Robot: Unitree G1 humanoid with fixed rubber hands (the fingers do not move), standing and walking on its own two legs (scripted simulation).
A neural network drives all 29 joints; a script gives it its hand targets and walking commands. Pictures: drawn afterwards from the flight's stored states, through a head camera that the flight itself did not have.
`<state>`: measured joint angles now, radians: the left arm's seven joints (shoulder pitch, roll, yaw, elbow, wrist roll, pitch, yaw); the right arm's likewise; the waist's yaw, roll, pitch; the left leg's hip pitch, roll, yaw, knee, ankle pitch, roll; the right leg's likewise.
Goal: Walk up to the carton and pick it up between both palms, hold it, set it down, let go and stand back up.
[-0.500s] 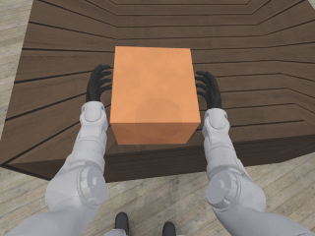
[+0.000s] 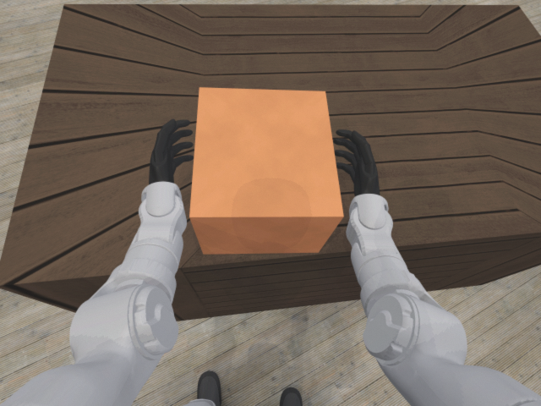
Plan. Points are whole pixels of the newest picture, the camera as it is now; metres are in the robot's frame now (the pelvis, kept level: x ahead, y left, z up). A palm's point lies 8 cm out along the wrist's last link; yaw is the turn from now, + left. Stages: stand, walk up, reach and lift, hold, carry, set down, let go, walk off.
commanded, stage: reach and lift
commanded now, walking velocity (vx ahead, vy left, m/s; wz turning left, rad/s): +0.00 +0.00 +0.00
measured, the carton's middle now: (262, 175) +0.47 +0.01 -0.05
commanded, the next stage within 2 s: none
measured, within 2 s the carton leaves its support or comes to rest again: leaves its support in 0.64 s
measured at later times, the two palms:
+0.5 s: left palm (157, 194) +0.39 +0.17 +0.02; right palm (362, 202) +0.39 -0.13 +0.02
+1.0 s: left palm (144, 185) +0.38 +0.17 +0.07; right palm (375, 196) +0.37 -0.13 +0.07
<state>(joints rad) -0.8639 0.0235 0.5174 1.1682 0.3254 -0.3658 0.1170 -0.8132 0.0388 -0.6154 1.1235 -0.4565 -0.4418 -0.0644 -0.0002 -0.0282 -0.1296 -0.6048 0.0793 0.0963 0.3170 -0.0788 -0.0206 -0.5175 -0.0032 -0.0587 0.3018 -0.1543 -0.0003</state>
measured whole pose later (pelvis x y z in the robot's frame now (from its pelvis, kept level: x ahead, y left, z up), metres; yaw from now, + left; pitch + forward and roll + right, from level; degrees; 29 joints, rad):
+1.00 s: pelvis -0.03 +0.01 +0.00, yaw +1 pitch +12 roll -1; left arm -0.89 0.13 0.09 1.39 -0.12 -0.30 0.16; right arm -0.78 -0.05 -0.15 1.13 -0.02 -0.20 -0.12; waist -0.01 0.03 -0.20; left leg -0.55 0.07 0.07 0.45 -0.12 -0.01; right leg -0.46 -0.02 -0.06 0.44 -0.20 0.01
